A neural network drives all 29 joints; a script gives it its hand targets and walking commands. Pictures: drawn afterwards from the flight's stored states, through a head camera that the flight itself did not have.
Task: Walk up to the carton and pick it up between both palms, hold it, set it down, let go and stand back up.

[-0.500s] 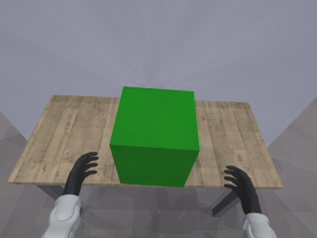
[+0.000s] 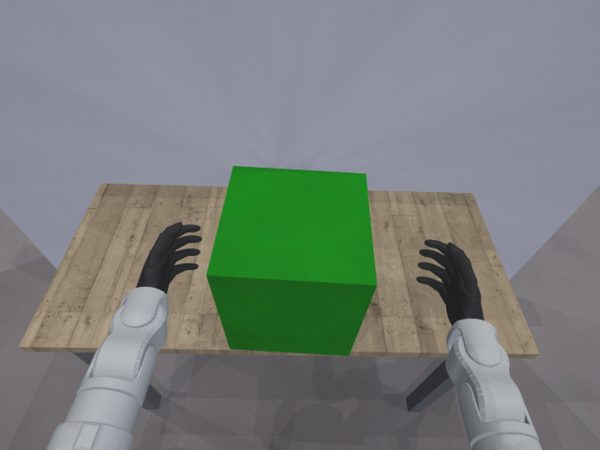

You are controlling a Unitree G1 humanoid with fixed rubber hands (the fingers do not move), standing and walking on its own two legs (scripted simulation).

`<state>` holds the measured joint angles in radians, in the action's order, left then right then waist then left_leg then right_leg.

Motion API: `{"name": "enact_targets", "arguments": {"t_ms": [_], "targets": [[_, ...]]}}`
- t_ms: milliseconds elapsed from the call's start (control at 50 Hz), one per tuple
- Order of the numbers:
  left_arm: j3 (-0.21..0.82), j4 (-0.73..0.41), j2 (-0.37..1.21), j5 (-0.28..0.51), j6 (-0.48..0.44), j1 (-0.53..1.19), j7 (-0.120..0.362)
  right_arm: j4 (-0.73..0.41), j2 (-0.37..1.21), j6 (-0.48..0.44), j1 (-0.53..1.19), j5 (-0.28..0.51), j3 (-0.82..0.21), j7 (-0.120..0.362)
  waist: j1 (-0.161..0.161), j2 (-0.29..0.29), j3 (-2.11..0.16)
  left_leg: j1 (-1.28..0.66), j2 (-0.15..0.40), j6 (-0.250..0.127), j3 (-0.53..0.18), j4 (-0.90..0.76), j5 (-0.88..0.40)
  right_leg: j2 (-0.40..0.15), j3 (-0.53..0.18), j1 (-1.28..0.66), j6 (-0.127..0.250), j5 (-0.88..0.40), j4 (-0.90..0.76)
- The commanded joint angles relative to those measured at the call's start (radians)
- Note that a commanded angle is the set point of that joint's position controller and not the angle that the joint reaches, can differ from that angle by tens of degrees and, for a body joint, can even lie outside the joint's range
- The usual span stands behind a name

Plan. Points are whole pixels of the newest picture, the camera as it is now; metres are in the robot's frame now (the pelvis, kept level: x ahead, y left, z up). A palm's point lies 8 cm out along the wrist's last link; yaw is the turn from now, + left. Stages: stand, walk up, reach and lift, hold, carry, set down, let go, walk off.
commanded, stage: reach and lift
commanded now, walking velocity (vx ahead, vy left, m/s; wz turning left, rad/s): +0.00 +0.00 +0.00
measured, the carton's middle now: (294, 266) +0.39 +0.02 -0.04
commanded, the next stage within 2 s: none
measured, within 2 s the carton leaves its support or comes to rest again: neither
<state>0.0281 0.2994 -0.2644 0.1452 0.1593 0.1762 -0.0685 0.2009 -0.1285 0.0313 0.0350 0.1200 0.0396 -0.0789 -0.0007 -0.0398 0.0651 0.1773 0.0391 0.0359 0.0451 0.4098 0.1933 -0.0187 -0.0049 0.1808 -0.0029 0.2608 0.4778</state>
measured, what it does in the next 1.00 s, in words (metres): stands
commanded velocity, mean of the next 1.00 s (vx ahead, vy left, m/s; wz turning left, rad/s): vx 0.00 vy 0.00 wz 0.00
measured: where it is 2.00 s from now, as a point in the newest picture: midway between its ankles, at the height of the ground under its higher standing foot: outside the picture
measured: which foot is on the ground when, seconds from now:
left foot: down 0.00-1.00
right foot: down 0.00-1.00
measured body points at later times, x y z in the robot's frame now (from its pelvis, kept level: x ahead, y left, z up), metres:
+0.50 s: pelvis -0.01 +0.00 +0.00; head +0.00 +0.00 +0.45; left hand +0.39 +0.20 +0.13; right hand +0.37 -0.18 +0.09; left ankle +0.02 +0.14 -0.74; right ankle +0.00 -0.12 -0.74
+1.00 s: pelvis -0.01 +0.00 +0.00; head +0.03 +0.01 +0.45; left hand +0.40 +0.20 +0.06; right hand +0.40 -0.18 +0.06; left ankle +0.02 +0.14 -0.74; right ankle +0.00 -0.12 -0.74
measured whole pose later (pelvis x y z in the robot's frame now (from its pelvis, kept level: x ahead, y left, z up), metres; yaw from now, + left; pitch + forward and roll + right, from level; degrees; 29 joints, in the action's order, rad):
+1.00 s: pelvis -0.01 +0.00 +0.00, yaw +0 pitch +3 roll +0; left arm -0.05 0.87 -0.23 0.15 -0.02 0.66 -0.05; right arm 0.90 -0.16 -0.05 0.66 0.15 0.04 -0.13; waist 0.00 -0.03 0.02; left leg 0.30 0.05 0.04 0.04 0.44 0.18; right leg -0.01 0.00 0.29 0.00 0.24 0.48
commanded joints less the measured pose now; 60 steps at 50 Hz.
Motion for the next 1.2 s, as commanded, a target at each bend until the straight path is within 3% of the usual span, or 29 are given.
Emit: {"name": "enact_targets", "arguments": {"t_ms": [0,120,140,200,240,360,400,440,480,540,560,580,600,620,640,680,720,760,800,860,880,900,940,960,1000,1040,1080,1100,1180], "targets": [[-0.183,-0.321,-0.104,0.077,0.047,0.227,0.021,-0.205,-0.187,-0.009,0.310,0.166,-0.030,-0.052,0.067,0.081,-0.409,-0.197,-0.051,-0.007,0.024,-0.034,-0.414,0.050,-0.029,-0.133,-0.017,-0.454,-0.132],[-0.190,-0.232,-0.106,0.074,0.115,0.423,0.027,-0.105,-0.211,0.054,0.517,0.185,-0.025,-0.055,0.068,0.083,-0.390,-0.166,-0.042,-0.017,0.027,-0.042,-0.331,0.061,-0.012,-0.069,-0.009,-0.332,-0.133],[-0.174,-0.327,-0.130,0.103,0.114,0.484,0.018,-0.163,-0.222,0.048,0.584,0.183,0.001,-0.060,0.053,0.095,-0.481,-0.198,-0.039,-0.013,0.022,-0.032,-0.360,0.066,-0.005,-0.077,-0.012,-0.357,-0.121],[-0.189,-0.207,-0.129,0.094,0.119,0.514,0.027,-0.091,-0.209,0.067,0.606,0.185,-0.034,-0.063,0.067,0.061,-0.446,-0.145,-0.043,-0.013,0.031,-0.033,-0.352,0.062,0.002,-0.092,-0.025,-0.359,-0.123],[-0.190,-0.085,-0.137,0.077,0.157,0.629,0.021,0.044,-0.235,0.101,0.731,0.155,0.014,-0.064,0.043,0.070,-0.376,-0.123,-0.032,-0.014,0.012,-0.058,-0.223,0.062,0.010,-0.026,-0.009,-0.210,-0.140],[-0.184,0.097,-0.152,0.097,0.161,0.757,0.026,0.093,-0.224,0.113,0.909,0.169,0.000,-0.066,0.064,0.025,-0.417,-0.059,-0.032,-0.038,0.005,-0.058,-0.153,0.046,0.005,-0.040,-0.023,-0.173,-0.135],[-0.165,0.045,-0.156,0.100,0.138,0.835,0.007,0.097,-0.220,0.089,0.965,0.156,0.022,-0.062,0.052,0.066,-0.479,-0.058,-0.036,-0.026,0.009,-0.041,-0.198,0.058,0.015,-0.055,-0.022,-0.220,-0.109],[-0.167,0.033,-0.142,0.102,0.147,0.810,0.004,0.132,-0.242,0.102,0.937,0.158,0.025,-0.065,0.037,0.032,-0.490,-0.078,-0.035,-0.023,0.014,-0.040,-0.255,0.060,0.013,-0.085,-0.026,-0.273,-0.126],[-0.173,0.208,-0.168,0.101,0.164,0.869,0.013,0.203,-0.246,0.124,1.009,0.168,0.003,-0.067,0.061,0.005,-0.431,-0.039,-0.036,-0.031,0.012,-0.046,-0.210,0.056,0.011,-0.057,-0.033,-0.243,-0.125],[-0.154,0.191,-0.195,0.126,0.136,1.018,0.005,0.186,-0.246,0.104,1.138,0.170,0.018,-0.071,0.060,0.052,-0.530,-0.027,-0.042,-0.023,0.017,-0.031,-0.189,0.054,0.015,-0.039,-0.021,-0.221,-0.122],[-0.145,0.121,-0.162,0.098,0.137,0.925,-0.006,0.235,-0.235,0.098,1.028,0.177,0.010,-0.069,0.045,0.089,-0.542,-0.078,-0.034,-0.005,0.010,-0.023,-0.284,0.061,0.014,-0.073,-0.018,-0.315,-0.117],[-0.166,0.162,-0.163,0.099,0.137,0.941,-0.005,0.278,-0.265,0.103,1.062,0.184,-0.001,-0.065,0.058,0.056,-0.524,-0.097,-0.038,-0.006,0.010,-0.016,-0.330,0.068,0.022,-0.074,-0.019,-0.336,-0.120],[-0.136,0.248,-0.166,0.098,0.143,1.021,0.006,0.339,-0.269,0.107,1.131,0.154,0.039,-0.060,0.015,0.055,-0.551,-0.066,-0.035,-0.012,0.003,-0.019,-0.261,0.067,0.027,-0.024,-0.023,-0.294,-0.131],[-0.168,0.304,-0.194,0.091,0.135,1.008,0.006,0.310,-0.240,0.111,1.120,0.160,0.002,-0.065,0.055,0.020,-0.521,-0.036,-0.041,-0.023,0.011,-0.019,-0.249,0.061,0.018,-0.046,-0.027,-0.292,-0.129],[-0.155,0.345,-0.176,0.121,0.113,0.996,0.010,0.313,-0.203,0.101,1.130,0.170,-0.020,-0.071,0.057,-0.022,-0.485,0.031,-0.051,-0.039,0.018,-0.022,-0.216,0.048,0.004,-0.069,-0.046,-0.280,-0.131],[-0.186,0.255,-0.184,0.086,0.085,0.953,0.003,0.265,-0.248,0.069,1.082,0.179,-0.001,-0.081,0.057,0.007,-0.644,-0.041,-0.053,-0.015,0.013,0.004,-0.371,0.063,0.019,-0.131,-0.036,-0.439,-0.102],[-0.195,0.413,-0.187,0.066,0.062,0.967,0.020,0.392,-0.228,0.064,1.101,0.155,-0.009,-0.081,0.060,-0.026,-0.522,-0.005,-0.047,-0.028,0.019,0.002,-0.317,0.056,0.014,-0.078,-0.046,-0.407,-0.108],[-0.159,0.463,-0.142,0.082,0.015,0.968,0.029,0.511,-0.194,0.055,1.078,0.152,-0.022,-0.068,0.053,0.025,-0.529,-0.011,-0.044,-0.022,0.010,-0.005,-0.298,0.050,0.030,-0.039,-0.039,-0.330,-0.128],[-0.159,0.334,-0.123,0.037,-0.035,0.943,0.007,0.452,-0.204,-0.010,1.060,0.147,-0.001,-0.074,0.039,0.067,-0.633,-0.101,-0.036,0.007,0.006,0.024,-0.380,0.073,0.053,-0.020,-0.032,-0.380,-0.115],[-0.169,0.503,-0.116,0.056,-0.133,0.894,0.022,0.476,-0.164,-0.080,1.044,0.165,-0.041,-0.065,0.063,0.021,-0.646,-0.058,-0.045,-0.004,0.014,0.056,-0.404,0.067,0.042,0.020,-0.045,-0.399,-0.105],[-0.170,0.416,-0.119,0.047,-0.162,0.875,0.016,0.417,-0.190,-0.120,1.052,0.158,-0.020,-0.064,0.063,0.048,-0.748,-0.089,-0.042,0.012,0.012,0.077,-0.482,0.079,0.049,0.001,-0.041,-0.472,-0.083],[-0.217,0.502,-0.136,0.016,-0.193,0.877,0.015,0.516,-0.169,-0.120,1.037,0.144,-0.049,-0.058,0.087,0.006,-0.674,-0.018,-0.045,0.000,0.028,0.073,-0.442,0.070,0.034,-0.013,-0.051,-0.471,-0.070],[-0.156,0.476,-0.101,0.033,-0.261,0.928,0.008,0.612,-0.144,-0.150,1.057,0.168,-0.071,-0.041,0.061,0.085,-0.692,-0.032,-0.033,0.017,0.014,0.092,-0.420,0.070,0.050,0.072,-0.035,-0.368,-0.066],[-0.182,0.576,-0.092,0.031,-0.295,0.912,0.006,0.657,-0.156,-0.166,1.069,0.166,-0.074,-0.034,0.097,0.063,-0.702,-0.010,-0.027,0.011,0.017,0.101,-0.399,0.067,0.048,0.105,-0.030,-0.321,-0.056],[-0.140,0.584,-0.066,0.028,-0.367,0.894,-0.004,0.661,-0.157,-0.224,1.041,0.147,-0.065,-0.027,0.050,0.062,-0.744,-0.008,-0.025,0.015,0.011,0.131,-0.372,0.066,0.046,0.139,-0.033,-0.326,-0.037],[-0.126,0.732,-0.065,0.053,-0.459,0.904,0.006,0.749,-0.107,-0.258,1.057,0.142,-0.085,-0.010,0.059,0.078,-0.706,0.090,-0.033,0.010,0.011,0.146,-0.299,0.040,0.031,0.177,-0.027,-0.228,-0.027],[-0.073,0.625,-0.027,0.075,-0.538,0.993,-0.023,0.725,-0.140,-0.333,1.098,0.114,-0.032,-0.003,0.005,0.125,-0.912,0.076,-0.033,0.039,0.004,0.202,-0.311,0.065,0.067,0.261,-0.020,-0.240,0.030],[-0.098,0.722,-0.063,0.086,-0.559,0.987,-0.023,0.729,-0.146,-0.346,1.115,0.126,-0.061,-0.002,0.040,0.090,-0.885,0.133,-0.034,0.034,0.006,0.221,-0.316,0.061,0.061,0.289,-0.024,-0.236,0.043],[-0.075,0.869,-0.036,0.073,-0.626,0.955,-0.013,0.833,-0.132,-0.423,1.111,0.112,-0.066,0.004,0.026,0.095,-0.905,0.183,-0.032,0.039,0.000,0.251,-0.272,0.057,0.059,0.371,-0.030,-0.189,0.076]]}}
